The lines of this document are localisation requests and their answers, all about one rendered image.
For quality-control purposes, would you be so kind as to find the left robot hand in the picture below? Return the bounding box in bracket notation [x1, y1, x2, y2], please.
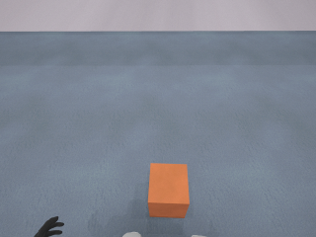
[34, 216, 64, 237]

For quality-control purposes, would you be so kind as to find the carton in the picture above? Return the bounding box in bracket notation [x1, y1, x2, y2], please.
[147, 163, 190, 218]

